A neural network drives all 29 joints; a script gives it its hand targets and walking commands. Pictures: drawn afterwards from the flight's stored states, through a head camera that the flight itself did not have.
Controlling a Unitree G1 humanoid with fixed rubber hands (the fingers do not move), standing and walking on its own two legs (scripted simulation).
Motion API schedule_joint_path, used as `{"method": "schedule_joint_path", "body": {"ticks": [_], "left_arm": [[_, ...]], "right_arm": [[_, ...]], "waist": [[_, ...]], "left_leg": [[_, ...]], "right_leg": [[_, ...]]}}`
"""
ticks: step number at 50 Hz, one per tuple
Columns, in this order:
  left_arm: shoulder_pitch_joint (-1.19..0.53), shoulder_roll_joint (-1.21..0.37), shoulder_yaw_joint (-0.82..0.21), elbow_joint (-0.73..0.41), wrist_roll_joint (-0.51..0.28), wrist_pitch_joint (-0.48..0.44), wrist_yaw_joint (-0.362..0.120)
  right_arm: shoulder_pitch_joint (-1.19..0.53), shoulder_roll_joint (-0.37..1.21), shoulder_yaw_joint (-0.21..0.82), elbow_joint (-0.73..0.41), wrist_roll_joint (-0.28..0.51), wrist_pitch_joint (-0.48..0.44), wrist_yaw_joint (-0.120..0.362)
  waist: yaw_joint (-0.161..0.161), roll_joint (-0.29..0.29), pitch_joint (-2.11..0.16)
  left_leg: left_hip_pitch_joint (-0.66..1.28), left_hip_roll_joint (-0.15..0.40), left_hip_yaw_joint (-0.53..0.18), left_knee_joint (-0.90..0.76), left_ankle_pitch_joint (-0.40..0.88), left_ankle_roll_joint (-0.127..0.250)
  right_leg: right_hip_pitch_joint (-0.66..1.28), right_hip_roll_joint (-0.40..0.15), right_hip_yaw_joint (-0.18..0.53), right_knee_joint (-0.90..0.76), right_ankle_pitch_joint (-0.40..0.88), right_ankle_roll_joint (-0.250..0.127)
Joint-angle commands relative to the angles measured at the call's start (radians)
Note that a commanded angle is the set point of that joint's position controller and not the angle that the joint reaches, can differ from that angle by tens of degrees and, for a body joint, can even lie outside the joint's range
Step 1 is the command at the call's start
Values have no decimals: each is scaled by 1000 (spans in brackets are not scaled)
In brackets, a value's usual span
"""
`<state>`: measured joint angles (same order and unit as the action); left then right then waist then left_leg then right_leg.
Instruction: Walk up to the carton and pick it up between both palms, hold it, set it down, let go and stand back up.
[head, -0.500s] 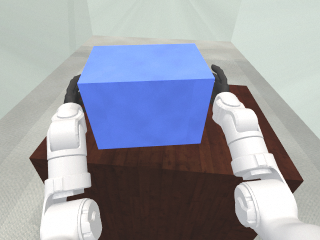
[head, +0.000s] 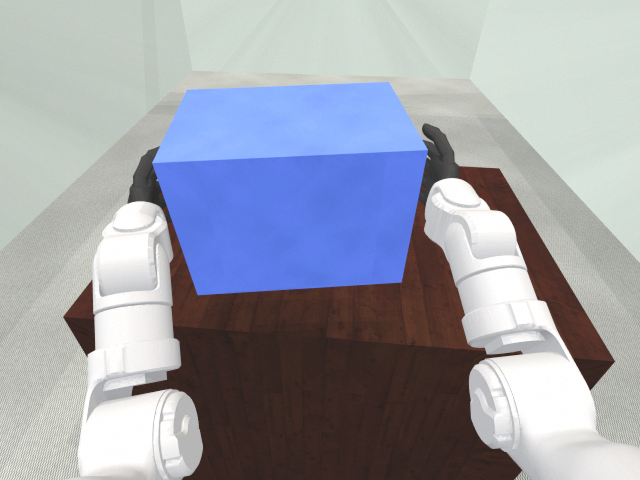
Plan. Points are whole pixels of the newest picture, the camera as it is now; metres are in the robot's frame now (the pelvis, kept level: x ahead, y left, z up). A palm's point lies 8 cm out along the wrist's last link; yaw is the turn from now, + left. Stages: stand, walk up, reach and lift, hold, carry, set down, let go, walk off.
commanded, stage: hold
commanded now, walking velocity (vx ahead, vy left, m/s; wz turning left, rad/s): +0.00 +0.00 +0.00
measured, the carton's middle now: (294, 186) +0.41 +0.01 +0.22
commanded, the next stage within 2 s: none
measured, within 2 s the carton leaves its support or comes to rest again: neither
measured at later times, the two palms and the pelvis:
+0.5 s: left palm (148, 218) +0.36 +0.18 +0.22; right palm (438, 192) +0.37 -0.16 +0.24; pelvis +0.00 +0.00 +0.00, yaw +0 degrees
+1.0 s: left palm (145, 215) +0.36 +0.18 +0.22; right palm (438, 192) +0.36 -0.16 +0.24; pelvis +0.00 +0.00 +0.00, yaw +0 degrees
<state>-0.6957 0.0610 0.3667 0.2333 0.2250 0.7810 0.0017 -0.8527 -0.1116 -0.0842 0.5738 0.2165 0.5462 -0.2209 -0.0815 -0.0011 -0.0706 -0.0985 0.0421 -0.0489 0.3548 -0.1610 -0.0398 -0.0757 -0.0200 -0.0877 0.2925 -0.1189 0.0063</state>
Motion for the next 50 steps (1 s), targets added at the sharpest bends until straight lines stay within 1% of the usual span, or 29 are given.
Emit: {"method": "schedule_joint_path", "body": {"ticks": [1,2,4,5,7,9,10,14,16,19,20,21,22,25,27,29,30,32,35,36,38,40,42,43,44,45,46,50], "left_arm": [[-939,-464,-463,-208,-208,-87,-198],[-931,-464,-458,-202,-207,-85,-197],[-939,-472,-468,-220,-209,-85,-198],[-940,-472,-482,-237,-213,-85,-197],[-938,-478,-501,-276,-223,-84,-192],[-926,-470,-502,-294,-221,-82,-191],[-910,-466,-495,-282,-213,-77,-192],[-904,-468,-489,-272,-200,-67,-196],[-910,-479,-502,-290,-208,-68,-194],[-904,-478,-503,-285,-207,-65,-194],[-909,-480,-510,-307,-209,-68,-194],[-911,-477,-511,-304,-210,-67,-193],[-903,-480,-511,-305,-205,-66,-193],[-903,-469,-497,-291,-199,-64,-195],[-897,-467,-492,-281,-195,-62,-196],[-903,-474,-499,-292,-199,-66,-195],[-901,-473,-492,-275,-198,-64,-195],[-900,-469,-487,-259,-198,-65,-196],[-906,-466,-483,-246,-196,-67,-197],[-912,-471,-491,-256,-201,-71,-197],[-928,-478,-502,-275,-209,-77,-192],[-931,-475,-499,-272,-209,-77,-189],[-923,-468,-480,-235,-195,-74,-194],[-919,-468,-473,-222,-193,-73,-196],[-955,-444,-489,-287,-220,-83,-198],[-955,-445,-493,-280,-221,-82,-198],[-961,-447,-493,-272,-221,-81,-198],[-939,-452,-468,-236,-199,-77,-203]], "right_arm": [[-853,573,332,-335,179,-60,189],[-844,571,333,-325,177,-56,190],[-853,572,332,-344,177,-58,189],[-849,572,336,-357,183,-60,188],[-836,569,353,-387,195,-58,184],[-823,562,362,-399,199,-54,179],[-807,554,357,-386,196,-49,178],[-806,547,346,-373,181,-47,188],[-814,549,341,-391,178,-54,193],[-801,543,338,-376,177,-53,192],[-803,549,346,-386,181,-56,192],[-803,547,348,-389,181,-56,192],[-796,547,346,-386,179,-56,192],[-800,543,342,-374,172,-56,193],[-800,543,335,-364,169,-57,196],[-816,551,345,-390,174,-65,197],[-826,551,342,-386,170,-65,196],[-818,549,336,-378,165,-63,194],[-833,548,332,-367,159,-66,197],[-830,560,332,-369,156,-69,196],[-830,563,331,-370,156,-71,196],[-820,559,332,-357,161,-67,195],[-827,560,322,-333,149,-65,198],[-821,555,313,-320,142,-65,198],[-777,587,330,-341,135,-60,196],[-791,582,325,-353,139,-58,196],[-800,579,323,-354,138,-55,196],[-801,575,321,-335,128,-54,198]], "waist": [[-6,32,-483],[-6,29,-467],[-8,39,-486],[-14,52,-499],[-19,59,-530],[-19,55,-522],[-22,56,-498],[-10,64,-447],[-15,68,-478],[-21,79,-474],[-19,75,-493],[-19,69,-491],[-20,75,-484],[-14,62,-464],[-11,66,-451],[-9,67,-484],[-4,61,-473],[-10,51,-470],[-4,50,-461],[-9,49,-478],[-10,69,-498],[-15,68,-490],[-7,59,-454],[-9,58,-447],[-25,28,-492],[-19,53,-500],[-25,48,-496],[-15,51,-455]], "left_leg": [[-14,-112,53,-56,176,5],[-14,-111,53,-60,176,4],[-4,-110,54,-52,192,0],[9,-110,50,-46,214,-4],[38,-113,45,-31,265,-14],[50,-115,44,-26,283,-17],[41,-113,45,-30,272,-17],[17,-107,50,-54,212,-13],[25,-103,49,-51,222,-16],[41,-105,48,-40,248,-21],[46,-105,49,-35,264,-21],[49,-107,51,-36,259,-22],[53,-106,48,-36,266,-24],[36,-107,51,-44,236,-20],[23,-106,53,-46,229,-17],[26,-105,55,-43,237,-13],[22,-105,52,-45,229,-11],[21,-108,56,-45,222,-9],[9,-105,56,-55,192,-6],[7,-108,60,-51,195,-4],[18,-108,56,-46,208,-10],[25,-107,53,-44,211,-10],[3,-106,54,-58,170,-5],[-4,-107,61,-62,152,-2],[-12,-111,48,-60,151,2],[-11,-112,47,-58,154,-2],[-8,-114,47,-52,164,-5],[-24,-113,44,-65,134,3]], "right_leg": [[281,73,45,-10,148,30],[278,74,45,-11,144,27],[280,75,43,-7,152,28],[281,76,44,-5,174,27],[289,81,41,2,225,27],[285,83,40,2,241,29],[281,83,40,-3,227,27],[262,82,34,-8,147,19],[264,84,32,-5,152,17],[258,83,32,-3,176,17],[265,85,31,-1,188,19],[267,86,31,-1,188,19],[268,85,32,-1,195,16],[265,84,29,-2,166,20],[266,82,35,-1,162,18],[271,83,33,2,168,19],[268,81,33,-1,164,19],[269,79,36,-5,164,21],[262,78,35,-6,132,19],[263,76,36,-3,139,21],[268,77,37,3,150,18],[262,79,37,0,154,20],[257,77,36,-6,114,20],[254,77,35,-9,97,19],[265,74,37,-6,124,31],[262,70,41,-8,134,29],[262,71,41,-7,143,30],[257,69,39,-12,108,25]]}}
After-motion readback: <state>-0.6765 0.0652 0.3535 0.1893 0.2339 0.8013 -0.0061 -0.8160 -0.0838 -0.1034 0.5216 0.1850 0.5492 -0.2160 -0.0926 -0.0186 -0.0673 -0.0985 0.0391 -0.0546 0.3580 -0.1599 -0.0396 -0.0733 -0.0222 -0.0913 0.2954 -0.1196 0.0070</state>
